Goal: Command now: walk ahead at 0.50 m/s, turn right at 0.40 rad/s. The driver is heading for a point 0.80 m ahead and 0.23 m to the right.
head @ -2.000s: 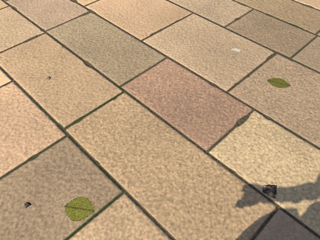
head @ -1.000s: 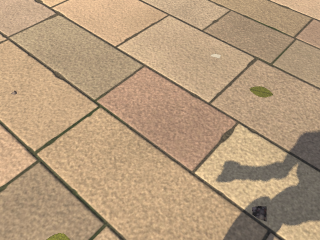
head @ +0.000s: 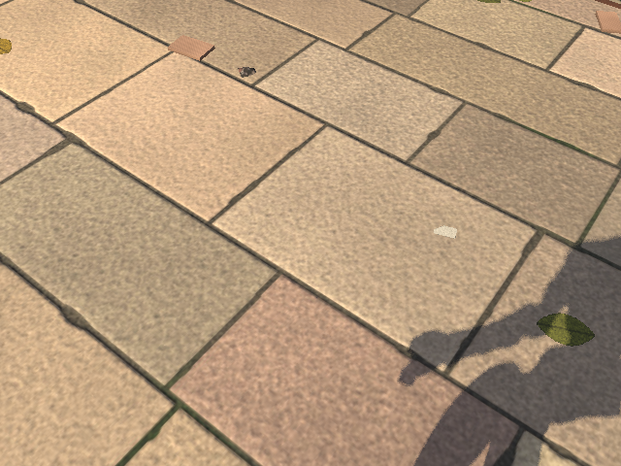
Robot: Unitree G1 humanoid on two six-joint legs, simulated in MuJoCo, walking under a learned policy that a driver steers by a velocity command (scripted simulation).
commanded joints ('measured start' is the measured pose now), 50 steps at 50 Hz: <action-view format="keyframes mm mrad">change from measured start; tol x32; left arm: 1 -25 26 3 -65 6 -11 -13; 39 318 2 3 -130 -1 -11 19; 50 -33 14 -5 -192 23 -29 2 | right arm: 1 -74 -149 -32 -60 3 -14 -15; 32 -375 -117 -10 -224 21 -16 8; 39 89 -293 -83 -109 0 -24 12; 50 -28 -170 -37 -87 27 -2 -1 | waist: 1 16 103 27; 15 154 -122 -422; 37 4 -63 -124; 39 -1 383 -362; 50 7 129 -14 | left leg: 1 -39 261 -59 -136 288 114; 12 146 302 80 391 916 25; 15 -682 6 -219 1179 -424 -76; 35 -397 67 -197 235 159 -57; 39 428 428 -822 124 -73 247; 50 -55 260 -340 -97 199 176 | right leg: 1 22 -12 -22 -158 166 2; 12 370 154 -219 -393 -52 -153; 15 1124 -247 756 -652 -252 -458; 23 476 -48 203 -754 246 -312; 35 614 -69 282 -589 122 -196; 37 591 5 232 -391 298 -154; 39 84 215 63 194 -414 -41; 41 -91 123 97 333 -373 -38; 50 35 -9 -51 -116 -79 5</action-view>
